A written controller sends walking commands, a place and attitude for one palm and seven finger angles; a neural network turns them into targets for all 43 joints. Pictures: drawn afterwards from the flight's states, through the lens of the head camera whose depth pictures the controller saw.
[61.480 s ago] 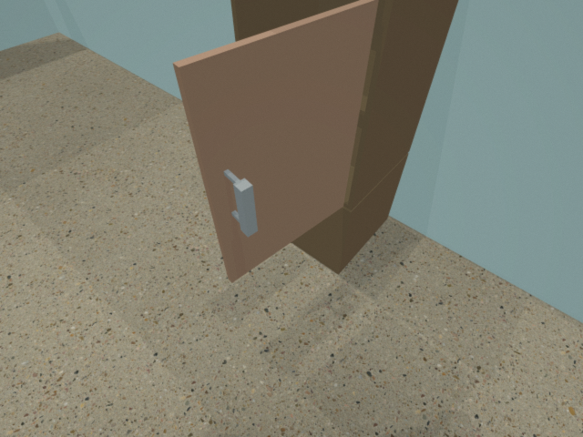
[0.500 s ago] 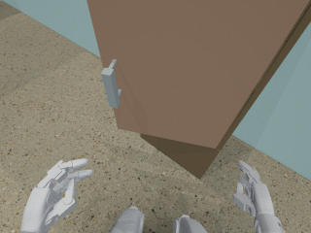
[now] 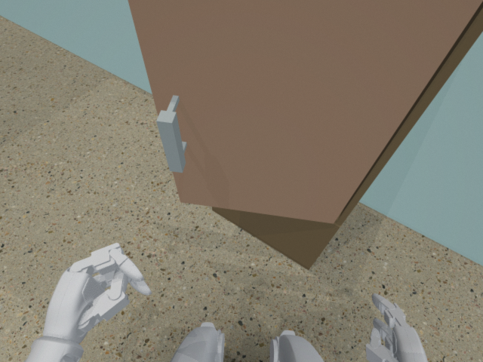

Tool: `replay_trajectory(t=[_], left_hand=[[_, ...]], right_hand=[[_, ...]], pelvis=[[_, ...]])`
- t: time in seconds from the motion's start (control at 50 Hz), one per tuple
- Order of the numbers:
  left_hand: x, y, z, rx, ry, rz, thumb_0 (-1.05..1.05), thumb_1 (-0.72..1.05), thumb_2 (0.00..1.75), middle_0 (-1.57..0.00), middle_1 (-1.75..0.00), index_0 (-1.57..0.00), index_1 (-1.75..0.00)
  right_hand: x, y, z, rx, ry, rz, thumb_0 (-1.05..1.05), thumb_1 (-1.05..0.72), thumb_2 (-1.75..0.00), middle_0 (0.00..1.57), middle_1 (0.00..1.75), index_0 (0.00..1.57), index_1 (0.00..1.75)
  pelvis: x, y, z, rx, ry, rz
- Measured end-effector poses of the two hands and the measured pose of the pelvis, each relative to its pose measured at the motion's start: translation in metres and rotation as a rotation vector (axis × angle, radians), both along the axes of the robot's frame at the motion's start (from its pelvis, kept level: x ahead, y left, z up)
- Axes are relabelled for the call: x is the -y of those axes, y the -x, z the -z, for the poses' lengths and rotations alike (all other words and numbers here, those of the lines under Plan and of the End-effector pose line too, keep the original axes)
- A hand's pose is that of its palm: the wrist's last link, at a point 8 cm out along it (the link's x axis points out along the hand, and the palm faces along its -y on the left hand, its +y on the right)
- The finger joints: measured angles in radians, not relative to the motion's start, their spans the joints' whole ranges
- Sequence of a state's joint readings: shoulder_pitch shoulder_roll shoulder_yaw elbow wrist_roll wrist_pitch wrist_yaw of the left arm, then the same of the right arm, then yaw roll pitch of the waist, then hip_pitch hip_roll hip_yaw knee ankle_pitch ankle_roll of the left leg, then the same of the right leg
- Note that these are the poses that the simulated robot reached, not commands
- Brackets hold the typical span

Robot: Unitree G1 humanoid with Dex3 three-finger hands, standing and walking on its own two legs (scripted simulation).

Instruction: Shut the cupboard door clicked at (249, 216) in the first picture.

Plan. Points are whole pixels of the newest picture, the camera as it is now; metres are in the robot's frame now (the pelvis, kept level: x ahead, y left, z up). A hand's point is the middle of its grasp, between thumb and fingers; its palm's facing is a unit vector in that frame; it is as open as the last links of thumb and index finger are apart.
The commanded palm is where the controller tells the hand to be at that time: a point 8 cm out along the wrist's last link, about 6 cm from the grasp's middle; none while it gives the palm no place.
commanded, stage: raise the hand and make a fist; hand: left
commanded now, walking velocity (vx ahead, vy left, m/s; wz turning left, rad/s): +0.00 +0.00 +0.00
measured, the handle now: (176, 135) +0.49 +0.16 +0.06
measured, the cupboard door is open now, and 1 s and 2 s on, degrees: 26 26 26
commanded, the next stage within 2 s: bring the fist close to the handle in 0.88 s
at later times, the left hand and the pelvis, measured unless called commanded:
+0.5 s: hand (100, 282) +0.22 +0.21 +0.06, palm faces -0.07 -1.00 -0.03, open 3.1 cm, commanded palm +0.20 +0.26 +0.06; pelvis +0.00 +0.02 +0.01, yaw +1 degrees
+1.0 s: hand (118, 282) +0.22 +0.18 +0.06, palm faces -0.08 -1.00 -0.04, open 3.1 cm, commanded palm +0.21 +0.24 +0.06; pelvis +0.00 +0.00 +0.01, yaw +0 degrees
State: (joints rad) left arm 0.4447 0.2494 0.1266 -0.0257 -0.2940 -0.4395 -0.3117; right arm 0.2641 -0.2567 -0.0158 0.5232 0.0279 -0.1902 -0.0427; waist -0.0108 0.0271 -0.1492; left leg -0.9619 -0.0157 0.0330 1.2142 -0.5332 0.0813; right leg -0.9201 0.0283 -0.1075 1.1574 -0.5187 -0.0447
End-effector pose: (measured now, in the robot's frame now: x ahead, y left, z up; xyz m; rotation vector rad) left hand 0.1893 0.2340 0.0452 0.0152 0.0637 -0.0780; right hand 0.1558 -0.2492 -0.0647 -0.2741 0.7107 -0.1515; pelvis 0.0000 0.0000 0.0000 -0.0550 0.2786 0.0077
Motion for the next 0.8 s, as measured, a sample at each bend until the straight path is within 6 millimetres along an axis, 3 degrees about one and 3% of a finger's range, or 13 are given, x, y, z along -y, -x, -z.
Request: replay_trajectory(t=[0.2, 0.36, 0.56, 0.8], left_hand=[[-0.015, -0.002, -0.011, 0.023, -0.006, -0.01, 0.01, 0.9, 0.9, -1.16, -1.35, -1.16, -1.35], [-0.026, -0.005, -0.015, 0.018, -0.015, -0.013, 0.01, 0.9, 0.9, -1.27, -1.46, -1.26, -1.46], [-0.032, -0.016, -0.02, 0.01, -0.023, -0.001, 0.01, 0.9, 0.9, -1.3, -1.49, -1.29, -1.49], [-0.018, -0.017, -0.018, 0.009, -0.02, 0.002, 0.01, 0.9, 0.9, -1.3, -1.5, -1.29, -1.5]], right_hand=[[-0.035, -0.031, -0.021, 0.091, -0.024, -0.077, 0.02, -0.9, -0.9, 0.2, 0.3, 0.21, 0.3], [-0.054, -0.035, -0.024, 0.091, -0.047, -0.122, 0.01, -0.9, -0.9, 0.21, 0.3, 0.21, 0.3], [-0.043, -0.019, -0.019, 0.033, -0.034, -0.09, 0.01, -0.9, -0.9, 0.21, 0.3, 0.21, 0.3], [-0.022, -0.012, -0.017, 0.027, -0.024, -0.057, 0.01, -0.9, -0.9, 0.21, 0.3, 0.21, 0.3]], pelvis=[[-0.015, 0.0, -0.005, 0.014, 0.017, -0.009], [-0.02, -0.001, -0.008, 0.02, 0.024, -0.015], [-0.019, -0.003, -0.011, 0.021, 0.024, -0.014], [-0.01, -0.004, -0.01, 0.017, 0.013, -0.009]])
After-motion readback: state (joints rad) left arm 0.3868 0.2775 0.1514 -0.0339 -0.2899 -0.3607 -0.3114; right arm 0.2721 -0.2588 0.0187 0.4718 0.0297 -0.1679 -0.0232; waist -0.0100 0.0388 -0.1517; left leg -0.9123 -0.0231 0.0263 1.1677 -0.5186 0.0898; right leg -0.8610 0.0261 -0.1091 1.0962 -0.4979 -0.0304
